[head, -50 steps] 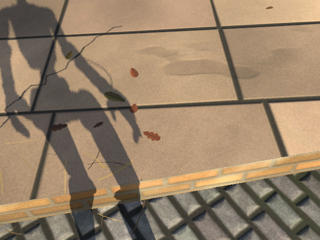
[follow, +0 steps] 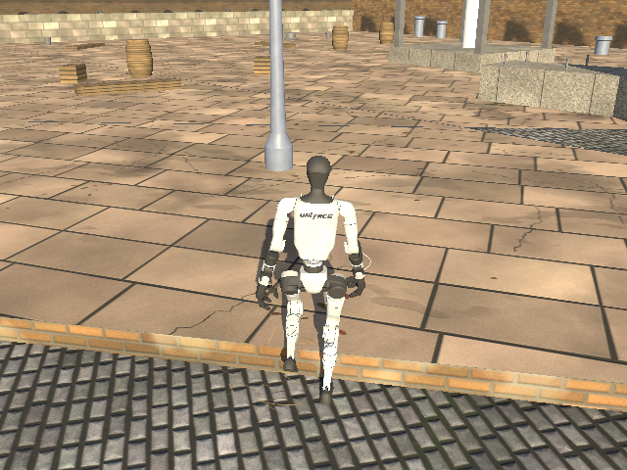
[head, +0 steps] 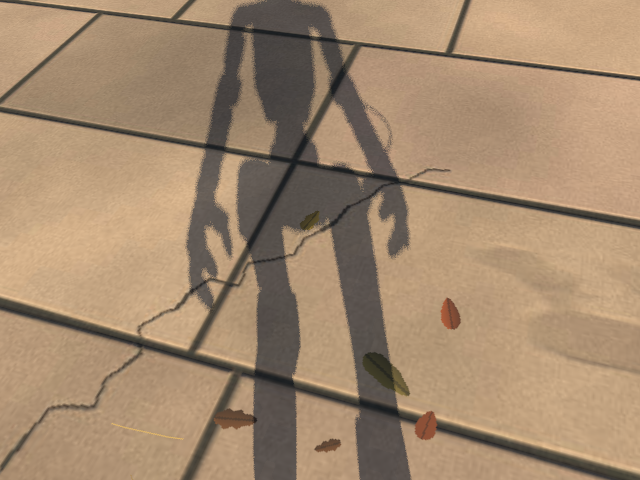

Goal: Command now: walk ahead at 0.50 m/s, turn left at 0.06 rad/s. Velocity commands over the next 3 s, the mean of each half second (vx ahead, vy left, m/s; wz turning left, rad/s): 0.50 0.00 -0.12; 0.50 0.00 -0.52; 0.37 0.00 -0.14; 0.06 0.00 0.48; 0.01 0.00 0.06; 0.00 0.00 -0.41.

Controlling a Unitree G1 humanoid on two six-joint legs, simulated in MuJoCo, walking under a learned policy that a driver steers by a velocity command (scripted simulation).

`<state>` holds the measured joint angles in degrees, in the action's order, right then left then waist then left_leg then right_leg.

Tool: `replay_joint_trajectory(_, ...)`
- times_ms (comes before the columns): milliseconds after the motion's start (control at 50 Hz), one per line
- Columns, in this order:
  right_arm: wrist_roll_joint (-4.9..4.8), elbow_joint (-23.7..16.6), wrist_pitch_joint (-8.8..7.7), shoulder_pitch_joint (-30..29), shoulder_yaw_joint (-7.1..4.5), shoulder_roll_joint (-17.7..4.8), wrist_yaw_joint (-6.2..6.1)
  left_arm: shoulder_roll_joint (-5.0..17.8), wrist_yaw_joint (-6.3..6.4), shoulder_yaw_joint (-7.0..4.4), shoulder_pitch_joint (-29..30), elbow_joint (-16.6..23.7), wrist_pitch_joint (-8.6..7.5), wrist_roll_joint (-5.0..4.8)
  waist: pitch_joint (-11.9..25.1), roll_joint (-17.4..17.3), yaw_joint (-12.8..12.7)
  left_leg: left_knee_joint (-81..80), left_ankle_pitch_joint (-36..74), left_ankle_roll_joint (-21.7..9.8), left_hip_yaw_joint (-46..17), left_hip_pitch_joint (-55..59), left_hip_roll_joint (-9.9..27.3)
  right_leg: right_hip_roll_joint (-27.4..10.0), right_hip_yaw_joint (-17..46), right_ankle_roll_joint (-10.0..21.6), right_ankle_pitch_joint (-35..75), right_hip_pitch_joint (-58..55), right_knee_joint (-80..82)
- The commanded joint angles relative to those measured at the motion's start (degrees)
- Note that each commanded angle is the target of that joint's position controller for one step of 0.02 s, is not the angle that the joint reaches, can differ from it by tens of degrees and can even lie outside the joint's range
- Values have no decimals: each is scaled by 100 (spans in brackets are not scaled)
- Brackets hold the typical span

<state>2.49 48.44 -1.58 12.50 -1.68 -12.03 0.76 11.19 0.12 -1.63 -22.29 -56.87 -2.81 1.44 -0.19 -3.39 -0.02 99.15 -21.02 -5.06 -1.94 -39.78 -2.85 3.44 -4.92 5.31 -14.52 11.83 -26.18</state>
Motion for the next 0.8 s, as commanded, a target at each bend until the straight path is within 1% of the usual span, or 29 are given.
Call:
replay_joint_trajectory(20, -3, -915, 27, -734, 218, 314, 2, 410, -42, -3, -497, -149, -186, 23, -745, 371, 111, 1223, -24, -14, 163, -2588, 269, -1523, 1715, 609, -876, 92, 1528)
replay_joint_trajectory(40, -52, -1095, 59, -1079, 317, 554, -101, 425, -57, 26, -805, -276, -232, 51, -615, 712, -67, 2438, -376, -60, 494, -3147, 106, -1650, 1769, 767, -403, -44, 1638)
replay_joint_trajectory(100, -79, -1849, 57, -1977, 466, 590, -250, 419, -55, 129, -907, -428, -331, -32, -801, 818, -3, 2610, -860, -118, 470, -4210, 373, -1689, 1588, 627, -372, -175, 1910)
replay_joint_trajectory(140, -66, -2291, 48, -2372, 607, 676, -235, 273, 31, 207, -1114, -651, -241, -111, -763, 469, 81, 1450, -812, -160, 672, -4130, 672, -1436, 1240, 336, -12, -200, 2073)
replay_joint_trajectory(160, -100, -2465, 60, -2566, 667, 724, -204, 188, 110, 243, -1405, -794, -205, -150, -694, 650, -77, 1032, -842, -149, 974, -3986, 683, -1348, 1211, 422, 689, -350, 2300)
replay_joint_trajectory(180, -26, -2500, 95, -2402, 708, 671, -119, 285, 252, 220, -1376, -714, -131, -220, -361, 536, -63, -89, -632, -128, 1110, -2896, 759, -1377, 1121, 616, 1819, -301, 2807)
replay_joint_trajectory(200, -68, -2433, 117, -2425, 707, 608, -83, 186, 286, 248, -1585, -798, -68, -299, -278, 403, -197, -879, -636, -116, 1432, -2027, 592, -1212, 724, 621, 3013, -365, 2969)
replay_joint_trajectory(220, -140, -2249, 105, -2018, 714, 700, -41, 199, 277, 278, -1264, -526, -94, -280, 188, 430, -42, -1874, -384, -155, 1600, -557, 414, -1158, 449, 646, 4934, -214, 2777)
replay_joint_trajectory(240, -206, -2123, 109, -1751, 668, 595, -61, 533, 274, 210, -1277, -403, -132, -292, 746, 602, 142, -2214, -376, -181, 1767, 530, -12, -1378, 372, 634, 7999, -386, 2194)
replay_joint_trajectory(260, -230, -1887, 138, -1089, 522, 359, -71, 994, 259, 86, -1285, -314, -165, -182, 1365, 1035, 455, -2553, -696, -212, 1680, 1012, -288, -1578, 457, 654, 9717, -1118, 1288)
replay_joint_trajectory(280, -229, -1646, 126, -285, 399, 190, -41, 1336, 221, -64, -1172, -237, -159, -148, 1897, 1549, 861, -2979, -984, -333, 1316, 1384, -392, -1786, 602, 700, 10585, -1801, 235)
replay_joint_trajectory(300, -139, -1357, 45, 696, 228, -165, -11, 1447, 138, -190, -718, -114, -226, -214, 2316, 1576, 1351, -3571, -857, -631, 393, 2308, -48, -1768, 524, 535, 10180, -1612, -1228)
replay_joint_trajectory(320, -27, -987, 3, 1362, -1, -723, -40, 1024, -31, -177, -866, 189, -352, -412, 2694, 369, 1313, -4950, -2386, -1138, -2233, 3589, 1254, -1076, 528, 318, 7778, 207, -3151)
replay_joint_trajectory(340, -50, -741, 150, 1412, -238, -1269, -78, 648, -268, -260, -350, 406, -373, -140, 2458, -811, 1282, -7848, -3360, -1412, -5288, 3711, 2078, 263, 855, 88, 921, 1583, -5601)
replay_joint_trajectory(360, 451, -476, 58, 1945, 54, -984, 150, 632, -850, -294, -350, -81, -311, 229, -266, -616, 1523, -8020, -3392, -1307, -5782, 2174, 2057, 545, 3064, 391, 1839, 4132, -8892)
replay_joint_trajectory(380, 250, -133, -87, 1223, 30, -764, 362, 648, -849, -340, -293, 94, -391, 149, -454, -74, 748, -7779, -2438, -1329, -4713, 1641, 2056, 400, 2900, 558, 2009, 4626, -9693)
replay_joint_trajectory(400, 102, 178, -239, 570, 119, -195, 478, 180, -678, -165, -165, 327, -412, 227, -163, 722, 252, -7479, -1250, -1403, -3588, 1559, 2003, 360, 2754, 826, 1797, 4602, -9721)
replay_joint_trajectory(420, 135, 411, -350, -63, 235, 446, 494, -246, -602, 45, 24, 567, -370, 223, -1, 1297, -138, -7397, -616, -1153, -2505, 1500, 1926, 99, 2635, 1021, 1673, 4736, -9454)
replay_joint_trajectory(440, 290, 610, -403, -324, 352, 766, 452, -252, -580, 140, -119, 618, -241, 249, 176, 1417, -469, -7450, -50, -721, -1710, 1528, 1783, -226, 2402, 1070, 2066, 4833, -8973)
replay_joint_trajectory(460, 276, 687, -480, -591, 383, 933, 358, -334, -570, 179, -258, 590, -130, 144, 83, 1127, -710, -7678, 174, -285, -1027, 1372, 1519, -495, 2280, 1017, 2318, 4956, -8724)
replay_joint_trajectory(480, 203, 532, -585, -831, 336, 781, 274, -167, -596, 133, -196, 647, -120, 90, 130, 890, -811, -7943, 486, -146, -258, 1059, 1424, -671, 1893, 850, 2006, 4433, -7901)
replay_joint_trajectory(500, 229, 440, -727, -999, 315, 638, 183, -32, -633, 92, 25, 751, -176, 100, 122, 545, -920, -8207, 817, 19, 344, 729, 1165, -835, 1529, 699, 1904, 3886, -7369)
replay_joint_trajectory(520, 272, 457, -835, -891, 284, 416, 126, 207, -677, 35, 449, 887, -259, 113, 178, 369, -801, -8304, 1086, 178, 858, 465, 838, -881, 1271, 514, 2094, 3431, -6803)
replay_joint_trajectory(540, 311, 505, -879, -609, 255, 177, 69, 350, -724, -32, 880, 1013, -343, -1, 259, 118, -582, -8410, 1385, 472, 1303, 538, 478, -754, 1040, 397, 2337, 3162, -6349)
replay_joint_trajectory(560, 322, 527, -871, -151, 220, -93, -3, 576, -747, -129, 1208, 1120, -430, 35, 361, -193, -304, -8438, 1946, 515, 1426, 1064, 602, -745, 904, 107, 2250, 3178, -5785)
replay_joint_trajectory(600, 367, 740, -782, 869, 115, -578, -37, 585, -716, -172, 1747, 1265, -453, 13, 322, -382, 129, -8454, 3574, 490, 1283, 2917, 1040, -593, 909, -282, 1890, 3882, -4681)
replay_joint_trajectory(640, 395, 907, -734, 1460, 64, -728, 97, 406, -636, -148, 2171, 1381, -375, -108, 120, -188, 246, -8562, 4580, 347, 1163, 4166, 1445, -556, 1005, -308, 1829, 4287, -3422)
replay_joint_trajectory(700, 258, 920, -757, 1399, 50, -672, 292, 262, -531, -128, 2411, 1428, -154, -14, -110, -244, 17, -8683, 5459, 114, 1315, 4691, 1719, -473, 850, -179, 1678, 4078, -2345)
replay_joint_trajectory(800, 192, 869, -658, 1593, -101, -1073, 158, 604, -489, -245, 2234, 1273, -109, 5, -165, -302, -269, -8075, 7155, 439, 1680, 5097, 1904, -45, 182, -179, 634, 2938, -1502)
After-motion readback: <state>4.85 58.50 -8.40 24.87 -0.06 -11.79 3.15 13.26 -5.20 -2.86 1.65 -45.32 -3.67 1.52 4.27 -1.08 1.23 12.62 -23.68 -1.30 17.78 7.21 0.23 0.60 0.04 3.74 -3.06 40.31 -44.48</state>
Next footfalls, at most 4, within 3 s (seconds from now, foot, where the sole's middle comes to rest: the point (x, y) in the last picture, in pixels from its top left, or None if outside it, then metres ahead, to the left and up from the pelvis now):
0.30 left None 0.34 0.08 -0.60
0.88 right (430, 395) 0.62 -0.15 -0.60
1.26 left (374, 251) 1.00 -0.06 -0.60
1.68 right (467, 271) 0.93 -0.27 -0.60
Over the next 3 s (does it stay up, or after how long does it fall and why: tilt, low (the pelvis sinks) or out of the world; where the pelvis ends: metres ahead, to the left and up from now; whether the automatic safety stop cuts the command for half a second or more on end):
stays up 0.86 -0.04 0.17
